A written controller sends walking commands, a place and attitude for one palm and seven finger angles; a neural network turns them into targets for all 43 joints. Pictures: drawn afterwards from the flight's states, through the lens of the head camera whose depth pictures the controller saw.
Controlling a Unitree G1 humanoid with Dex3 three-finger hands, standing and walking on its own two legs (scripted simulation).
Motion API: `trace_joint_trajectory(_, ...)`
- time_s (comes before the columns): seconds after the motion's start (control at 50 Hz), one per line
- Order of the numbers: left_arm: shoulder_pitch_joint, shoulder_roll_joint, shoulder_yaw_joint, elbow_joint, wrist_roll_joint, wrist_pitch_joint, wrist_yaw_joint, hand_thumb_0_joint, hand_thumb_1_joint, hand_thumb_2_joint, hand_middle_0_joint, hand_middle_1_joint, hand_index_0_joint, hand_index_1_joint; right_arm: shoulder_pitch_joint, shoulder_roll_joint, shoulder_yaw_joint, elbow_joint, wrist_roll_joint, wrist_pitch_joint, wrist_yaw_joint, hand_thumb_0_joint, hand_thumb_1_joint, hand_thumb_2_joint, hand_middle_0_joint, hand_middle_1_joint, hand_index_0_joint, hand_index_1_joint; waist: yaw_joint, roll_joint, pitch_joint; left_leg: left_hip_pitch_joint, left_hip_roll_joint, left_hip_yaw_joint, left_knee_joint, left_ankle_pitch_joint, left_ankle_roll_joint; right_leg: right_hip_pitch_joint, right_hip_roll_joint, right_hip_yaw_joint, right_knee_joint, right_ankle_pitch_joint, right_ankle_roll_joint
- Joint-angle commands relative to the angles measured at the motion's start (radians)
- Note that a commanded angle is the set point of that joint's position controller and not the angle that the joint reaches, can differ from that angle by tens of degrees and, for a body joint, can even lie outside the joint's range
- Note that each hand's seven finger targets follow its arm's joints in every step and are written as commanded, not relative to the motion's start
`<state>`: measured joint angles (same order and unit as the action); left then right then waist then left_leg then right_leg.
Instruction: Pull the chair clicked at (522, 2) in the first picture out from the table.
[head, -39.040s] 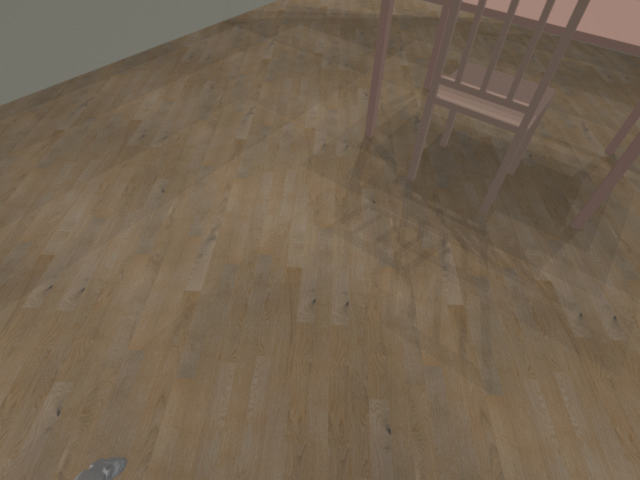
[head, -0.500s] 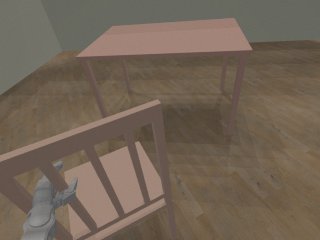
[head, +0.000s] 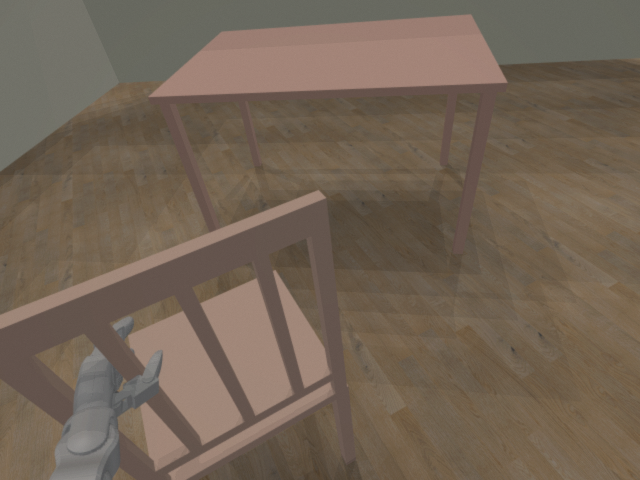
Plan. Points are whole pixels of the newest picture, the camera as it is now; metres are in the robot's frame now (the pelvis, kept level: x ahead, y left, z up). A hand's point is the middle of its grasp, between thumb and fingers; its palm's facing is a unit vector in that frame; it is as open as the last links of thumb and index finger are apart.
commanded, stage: look to check the result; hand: left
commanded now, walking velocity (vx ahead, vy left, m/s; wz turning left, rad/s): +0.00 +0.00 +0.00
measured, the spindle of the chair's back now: (221, 363) +0.31 +0.18 -0.05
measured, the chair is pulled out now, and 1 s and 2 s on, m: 0.85 0.85 0.85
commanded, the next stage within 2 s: stand and wait in 0.36 s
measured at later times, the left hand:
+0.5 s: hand (148, 382) +0.25 +0.25 +0.01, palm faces +0.33 -0.88 -0.35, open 8.9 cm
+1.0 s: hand (148, 382) +0.25 +0.25 +0.01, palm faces +0.32 -0.88 -0.35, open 8.9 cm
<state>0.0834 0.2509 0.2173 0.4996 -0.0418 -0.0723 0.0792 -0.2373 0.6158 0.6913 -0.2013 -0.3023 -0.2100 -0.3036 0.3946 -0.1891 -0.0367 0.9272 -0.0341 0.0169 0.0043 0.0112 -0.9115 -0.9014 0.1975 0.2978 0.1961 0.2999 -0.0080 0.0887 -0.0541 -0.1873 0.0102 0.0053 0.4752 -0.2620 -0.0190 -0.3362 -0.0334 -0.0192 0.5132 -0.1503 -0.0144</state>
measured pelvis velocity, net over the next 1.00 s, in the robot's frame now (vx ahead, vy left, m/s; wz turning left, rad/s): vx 0.00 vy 0.00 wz -0.01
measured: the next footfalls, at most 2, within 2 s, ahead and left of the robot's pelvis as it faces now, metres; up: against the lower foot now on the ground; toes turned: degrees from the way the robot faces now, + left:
none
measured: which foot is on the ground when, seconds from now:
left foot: down 0.00-1.00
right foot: down 0.00-1.00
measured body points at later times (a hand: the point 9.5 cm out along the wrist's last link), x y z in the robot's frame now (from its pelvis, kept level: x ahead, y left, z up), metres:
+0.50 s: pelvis +0.00 +0.00 +0.00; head -0.03 -0.05 +0.45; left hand +0.23 +0.29 +0.04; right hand +0.00 -0.21 -0.18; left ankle +0.00 +0.15 -0.73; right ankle +0.08 -0.11 -0.73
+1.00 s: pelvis +0.00 +0.00 +0.00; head -0.03 -0.05 +0.45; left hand +0.23 +0.29 +0.04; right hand +0.00 -0.21 -0.18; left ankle +0.00 +0.15 -0.73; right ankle +0.08 -0.11 -0.73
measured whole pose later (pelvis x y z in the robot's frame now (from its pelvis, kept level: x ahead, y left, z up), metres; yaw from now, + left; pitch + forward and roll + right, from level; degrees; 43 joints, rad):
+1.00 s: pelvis +0.00 +0.00 +0.00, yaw +0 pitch -2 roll +2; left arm 0.09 0.26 0.22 0.50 -0.04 -0.08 0.09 -0.25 0.60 0.73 -0.20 -0.30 -0.21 -0.30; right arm 0.41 -0.17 -0.03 0.94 -0.03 0.01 0.00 0.01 -0.91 -0.90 0.20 0.30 0.20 0.30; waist -0.01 0.09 -0.04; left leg -0.18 0.01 0.01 0.46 -0.26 -0.03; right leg -0.33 -0.03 -0.01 0.51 -0.15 -0.02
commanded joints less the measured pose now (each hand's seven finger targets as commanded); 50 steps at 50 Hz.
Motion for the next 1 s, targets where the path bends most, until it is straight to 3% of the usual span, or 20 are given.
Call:
trace_joint_trajectory(0.0,0.165,0.015,-0.116,0.108,0.083,0.086,-0.048,0.0,0.9,0.9,-0.2,-0.3,-0.2,-0.3,0.04,-0.041,-0.003,-0.059,-0.003,-0.024,0.0,0.0,-0.9,-0.9,0.2,0.3,0.2,0.3,-0.009,-0.188,0.145,-0.143,0.05,-0.077,-0.107,-0.07,0.074,0.03,-0.044,0.099,-0.135,-0.174,-0.023)
trace_joint_trajectory(0.06,0.166,0.006,-0.118,0.108,0.08,0.087,-0.046,0.0,0.9,0.9,-0.2,-0.3,-0.2,-0.3,0.043,-0.041,-0.003,-0.053,-0.003,-0.025,-0.002,0.0,-0.9,-0.9,0.2,0.3,0.2,0.3,-0.008,-0.174,0.148,-0.14,0.059,-0.081,-0.118,-0.045,0.075,0.037,-0.037,0.088,-0.121,-0.129,-0.023)
trace_joint_trajectory(0.12,0.172,0.006,-0.117,0.109,0.081,0.085,-0.045,0.0,0.9,0.9,-0.2,-0.3,-0.2,-0.3,0.049,-0.036,-0.001,-0.051,-0.001,-0.027,-0.003,0.0,-0.9,-0.9,0.2,0.3,0.2,0.3,-0.01,-0.22,0.133,-0.123,0.053,-0.069,-0.105,-0.031,0.07,0.044,-0.045,0.099,-0.124,-0.118,-0.026)
trace_joint_trajectory(0.16,0.167,-0.002,-0.118,0.109,0.08,0.089,-0.044,0.0,0.9,0.9,-0.2,-0.3,-0.2,-0.3,0.051,-0.039,-0.002,-0.046,-0.002,-0.028,-0.004,0.0,-0.9,-0.9,0.2,0.3,0.2,0.3,-0.008,-0.154,0.158,-0.142,0.067,-0.082,-0.131,-0.032,0.074,0.042,-0.032,0.082,-0.107,-0.106,-0.023)
trace_joint_trajectory(0.22,0.172,0.001,-0.116,0.111,0.082,0.089,-0.044,0.0,0.9,0.9,-0.2,-0.3,-0.2,-0.3,0.049,-0.035,-0.002,-0.049,-0.001,-0.026,-0.004,0.0,-0.9,-0.9,0.2,0.3,0.2,0.3,-0.007,-0.188,0.158,-0.147,0.061,-0.078,-0.128,-0.065,0.072,0.042,-0.038,0.091,-0.117,-0.137,-0.023)
trace_joint_trajectory(0.36,0.172,-0.001,-0.116,0.119,0.082,0.09,-0.042,0.0,0.9,0.9,-0.2,-0.3,-0.2,-0.3,0.046,-0.034,-0.003,-0.049,-0.003,-0.023,-0.003,0.0,-0.9,-0.9,0.2,0.3,0.2,0.3,-0.006,-0.158,0.177,-0.155,0.066,-0.083,-0.143,-0.105,0.077,0.018,-0.03,0.089,-0.123,-0.173,-0.02)
trace_joint_trajectory(0.42,0.175,0.006,-0.113,0.12,0.084,0.085,-0.042,0.0,0.9,0.9,-0.2,-0.3,-0.2,-0.3,0.057,-0.028,-0.001,-0.048,-0.002,-0.023,-0.002,0.0,-0.9,-0.9,0.2,0.3,0.2,0.3,-0.01,-0.224,0.153,-0.135,0.052,-0.068,-0.113,-0.081,0.072,0.028,-0.043,0.11,-0.139,-0.175,-0.024)
trace_joint_trajectory(0.48,0.171,0.005,-0.115,0.122,0.083,0.086,-0.042,0.0,0.9,0.9,-0.2,-0.3,-0.2,-0.3,0.055,-0.03,0.0,-0.045,-0.003,-0.021,-0.002,0.0,-0.9,-0.9,0.2,0.3,0.2,0.3,-0.013,-0.191,0.166,-0.127,0.054,-0.067,-0.114,-0.073,0.072,0.004,-0.041,0.111,-0.141,-0.18,-0.024)
trace_joint_trajectory(0.5,0.171,0.007,-0.115,0.118,0.083,0.085,-0.042,0.0,0.9,0.9,-0.2,-0.3,-0.2,-0.3,0.058,-0.027,0.0,-0.046,-0.002,-0.02,-0.002,0.0,-0.9,-0.9,0.2,0.3,0.2,0.3,-0.015,-0.21,0.156,-0.123,0.052,-0.067,-0.108,-0.074,0.072,0.009,-0.043,0.114,-0.144,-0.183,-0.025)
trace_joint_trajectory(0.56,0.17,0.003,-0.118,0.119,0.081,0.086,-0.041,0.0,0.9,0.9,-0.2,-0.3,-0.2,-0.3,0.054,-0.03,0.0,-0.046,-0.003,-0.022,-0.002,0.0,-0.9,-0.9,0.2,0.3,0.2,0.3,-0.011,-0.167,0.166,-0.13,0.059,-0.07,-0.121,-0.056,0.073,0.016,-0.038,0.1,-0.131,-0.145,-0.023)
trace_joint_trajectory(0.62,0.168,0.009,-0.116,0.117,0.082,0.084,-0.042,0.0,0.9,0.9,-0.2,-0.3,-0.2,-0.3,0.062,-0.031,0.002,-0.045,-0.002,-0.022,-0.002,0.0,-0.9,-0.9,0.2,0.3,0.2,0.3,-0.016,-0.219,0.153,-0.119,0.053,-0.064,-0.107,-0.048,0.068,0.022,-0.047,0.111,-0.138,-0.154,-0.025)
trace_joint_trajectory(0.64,0.164,0.001,-0.118,0.121,0.081,0.088,-0.042,0.0,0.9,0.9,-0.2,-0.3,-0.2,-0.3,0.061,-0.028,0.0,-0.041,-0.003,-0.021,-0.003,0.0,-0.9,-0.9,0.2,0.3,0.2,0.3,-0.015,-0.172,0.168,-0.118,0.058,-0.065,-0.13,-0.059,0.072,0.01,-0.032,0.102,-0.137,-0.163,-0.026)
trace_joint_trajectory(0.66,0.165,0.005,-0.119,0.116,0.081,0.088,-0.042,0.0,0.9,0.9,-0.2,-0.3,-0.2,-0.3,0.055,-0.034,0.002,-0.046,-0.003,-0.022,-0.002,0.0,-0.9,-0.9,0.2,0.3,0.2,0.3,-0.012,-0.165,0.18,-0.139,0.064,-0.075,-0.132,-0.069,0.072,0.01,-0.034,0.096,-0.128,-0.159,-0.022)
trace_joint_trajectory(0.72,0.172,0.009,-0.117,0.116,0.082,0.085,-0.042,0.0,0.9,0.9,-0.2,-0.3,-0.2,-0.3,0.057,-0.031,0.003,-0.047,-0.002,-0.023,-0.001,0.0,-0.9,-0.9,0.2,0.3,0.2,0.3,-0.012,-0.202,0.158,-0.13,0.056,-0.067,-0.12,-0.065,0.069,0.023,-0.043,0.106,-0.134,-0.168,-0.023)
trace_joint_trajectory(0.84,0.169,0.003,-0.119,0.119,0.081,0.087,-0.04,0.0,0.9,0.9,-0.2,-0.3,-0.2,-0.3,0.06,-0.029,0.002,-0.042,-0.002,-0.021,-0.001,0.0,-0.9,-0.9,0.2,0.3,0.2,0.3,-0.012,-0.187,0.165,-0.125,0.06,-0.07,-0.133,-0.07,0.073,0.018,-0.033,0.101,-0.137,-0.169,-0.024)
trace_joint_trajectory(0.92,0.174,0.012,-0.116,0.116,0.082,0.082,-0.04,0.0,0.9,0.9,-0.2,-0.3,-0.2,-0.3,0.067,-0.026,0.002,-0.039,-0.001,-0.02,0.0,0.0,-0.9,-0.9,0.2,0.3,0.2,0.3,-0.015,-0.232,0.145,-0.111,0.048,-0.059,-0.101,-0.053,0.066,0.021,-0.053,0.114,-0.147,-0.179,-0.026)
trace_joint_trajectory(0.96,0.17,0.006,-0.119,0.116,0.081,0.085,-0.039,0.0,0.9,0.9,-0.2,-0.3,-0.2,-0.3,0.064,-0.029,0.002,-0.037,-0.002,-0.019,-0.001,0.0,-0.9,-0.9,0.2,0.3,0.2,0.3,-0.015,-0.177,0.167,-0.119,0.056,-0.067,-0.117,-0.054,0.069,0.007,-0.041,0.106,-0.138,-0.17,-0.025)
trace_joint_trajectory(0.98,0.171,0.01,-0.119,0.114,0.082,0.084,-0.039,0.0,0.9,0.9,-0.2,-0.3,-0.2,-0.3,0.063,-0.026,0.002,-0.04,0.0,-0.02,0.0,0.0,-0.9,-0.9,0.2,0.3,0.2,0.3,-0.015,-0.191,0.171,-0.13,0.057,-0.069,-0.114,-0.058,0.068,0.014,-0.044,0.106,-0.138,-0.162,-0.024)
